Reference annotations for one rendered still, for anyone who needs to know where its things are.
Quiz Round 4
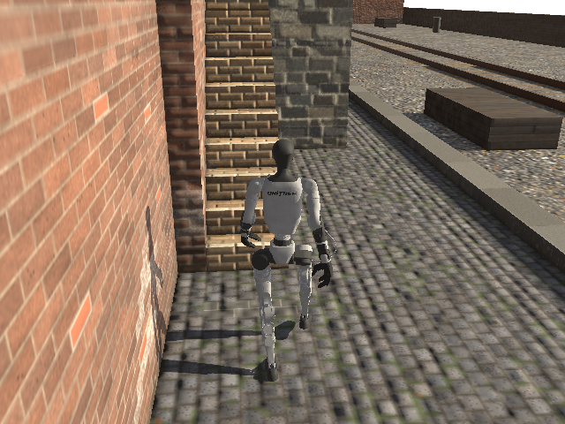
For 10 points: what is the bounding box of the robot right upper arm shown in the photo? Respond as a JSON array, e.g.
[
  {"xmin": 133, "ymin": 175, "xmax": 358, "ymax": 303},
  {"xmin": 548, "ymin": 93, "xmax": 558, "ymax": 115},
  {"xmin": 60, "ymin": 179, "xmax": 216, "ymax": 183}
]
[{"xmin": 301, "ymin": 178, "xmax": 321, "ymax": 229}]

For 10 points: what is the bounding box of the robot right hand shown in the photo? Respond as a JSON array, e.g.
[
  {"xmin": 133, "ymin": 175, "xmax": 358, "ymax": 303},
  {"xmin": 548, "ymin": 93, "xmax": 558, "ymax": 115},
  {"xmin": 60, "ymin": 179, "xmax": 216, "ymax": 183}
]
[{"xmin": 312, "ymin": 261, "xmax": 333, "ymax": 288}]

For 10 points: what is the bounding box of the robot right shin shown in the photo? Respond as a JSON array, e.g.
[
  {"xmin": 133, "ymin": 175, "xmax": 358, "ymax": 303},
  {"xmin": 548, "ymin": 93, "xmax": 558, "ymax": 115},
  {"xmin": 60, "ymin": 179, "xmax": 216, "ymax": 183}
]
[{"xmin": 299, "ymin": 269, "xmax": 312, "ymax": 318}]

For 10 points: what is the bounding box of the robot left hand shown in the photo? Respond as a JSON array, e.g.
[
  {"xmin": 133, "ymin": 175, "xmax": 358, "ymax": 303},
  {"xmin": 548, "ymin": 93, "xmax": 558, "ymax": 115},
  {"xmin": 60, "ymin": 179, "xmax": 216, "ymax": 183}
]
[{"xmin": 241, "ymin": 232, "xmax": 261, "ymax": 248}]

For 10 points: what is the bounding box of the humanoid robot head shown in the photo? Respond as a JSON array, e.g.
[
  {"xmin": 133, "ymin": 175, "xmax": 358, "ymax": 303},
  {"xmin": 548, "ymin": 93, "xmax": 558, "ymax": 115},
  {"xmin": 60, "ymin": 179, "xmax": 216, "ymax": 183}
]
[{"xmin": 267, "ymin": 140, "xmax": 298, "ymax": 182}]

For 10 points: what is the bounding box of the right robot forearm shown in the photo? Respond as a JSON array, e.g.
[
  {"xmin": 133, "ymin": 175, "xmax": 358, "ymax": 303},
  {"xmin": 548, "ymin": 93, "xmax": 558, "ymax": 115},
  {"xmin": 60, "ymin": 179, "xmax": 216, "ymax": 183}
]
[{"xmin": 313, "ymin": 216, "xmax": 331, "ymax": 263}]

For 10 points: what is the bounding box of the robot left upper arm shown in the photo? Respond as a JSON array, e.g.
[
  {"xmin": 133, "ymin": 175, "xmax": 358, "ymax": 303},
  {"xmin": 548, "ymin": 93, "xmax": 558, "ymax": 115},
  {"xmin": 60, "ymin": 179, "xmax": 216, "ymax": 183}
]
[{"xmin": 242, "ymin": 178, "xmax": 265, "ymax": 224}]

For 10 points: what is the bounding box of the left robot forearm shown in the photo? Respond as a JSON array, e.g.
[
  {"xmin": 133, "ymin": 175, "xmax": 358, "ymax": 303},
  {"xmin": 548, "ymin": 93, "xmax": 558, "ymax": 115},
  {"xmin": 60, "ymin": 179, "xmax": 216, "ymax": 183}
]
[{"xmin": 240, "ymin": 211, "xmax": 252, "ymax": 238}]

